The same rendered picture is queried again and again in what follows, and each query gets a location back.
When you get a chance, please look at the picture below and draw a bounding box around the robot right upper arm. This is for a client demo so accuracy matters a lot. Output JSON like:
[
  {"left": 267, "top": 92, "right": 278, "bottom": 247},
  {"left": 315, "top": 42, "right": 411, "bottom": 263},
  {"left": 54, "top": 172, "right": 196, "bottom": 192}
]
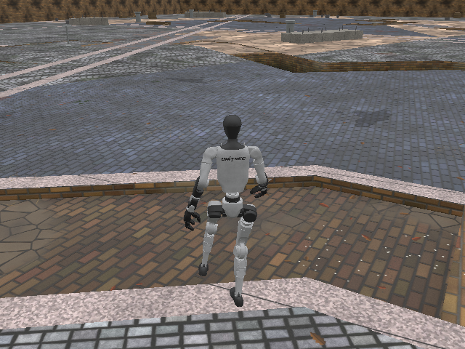
[{"left": 247, "top": 146, "right": 267, "bottom": 184}]

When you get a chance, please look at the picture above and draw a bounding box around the robot left foot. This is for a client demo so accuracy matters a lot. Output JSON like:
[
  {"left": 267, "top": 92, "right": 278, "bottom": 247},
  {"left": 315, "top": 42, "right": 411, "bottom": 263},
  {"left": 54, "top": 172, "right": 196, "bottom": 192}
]
[{"left": 198, "top": 263, "right": 209, "bottom": 276}]

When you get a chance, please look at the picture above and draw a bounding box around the robot left shin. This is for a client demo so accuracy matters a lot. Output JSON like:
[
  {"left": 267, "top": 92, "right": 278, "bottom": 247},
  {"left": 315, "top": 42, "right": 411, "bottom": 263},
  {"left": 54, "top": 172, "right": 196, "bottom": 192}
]
[{"left": 201, "top": 222, "right": 214, "bottom": 267}]

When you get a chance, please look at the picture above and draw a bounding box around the robot left hand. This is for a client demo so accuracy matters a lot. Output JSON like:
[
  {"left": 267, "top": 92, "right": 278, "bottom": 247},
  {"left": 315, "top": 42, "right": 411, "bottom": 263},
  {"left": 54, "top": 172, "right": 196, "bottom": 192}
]
[{"left": 184, "top": 210, "right": 201, "bottom": 231}]

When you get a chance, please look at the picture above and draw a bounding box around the robot right hand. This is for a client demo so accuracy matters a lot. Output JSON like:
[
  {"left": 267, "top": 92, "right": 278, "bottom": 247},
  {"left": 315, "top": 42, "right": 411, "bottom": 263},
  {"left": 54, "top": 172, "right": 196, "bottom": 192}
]
[{"left": 250, "top": 185, "right": 267, "bottom": 198}]

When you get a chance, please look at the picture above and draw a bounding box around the robot left upper arm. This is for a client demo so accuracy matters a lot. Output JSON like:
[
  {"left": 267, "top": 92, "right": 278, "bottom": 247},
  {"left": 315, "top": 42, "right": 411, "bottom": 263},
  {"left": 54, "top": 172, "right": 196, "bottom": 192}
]
[{"left": 198, "top": 146, "right": 218, "bottom": 188}]

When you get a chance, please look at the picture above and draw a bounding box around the left robot forearm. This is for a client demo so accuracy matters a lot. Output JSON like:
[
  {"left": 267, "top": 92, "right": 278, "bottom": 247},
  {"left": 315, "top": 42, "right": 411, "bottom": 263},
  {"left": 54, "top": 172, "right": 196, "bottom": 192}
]
[{"left": 186, "top": 176, "right": 204, "bottom": 212}]

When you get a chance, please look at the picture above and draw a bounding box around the right robot forearm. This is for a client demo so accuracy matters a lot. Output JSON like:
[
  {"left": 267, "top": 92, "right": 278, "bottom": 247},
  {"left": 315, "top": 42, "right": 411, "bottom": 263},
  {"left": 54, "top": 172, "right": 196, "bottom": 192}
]
[{"left": 258, "top": 173, "right": 268, "bottom": 191}]

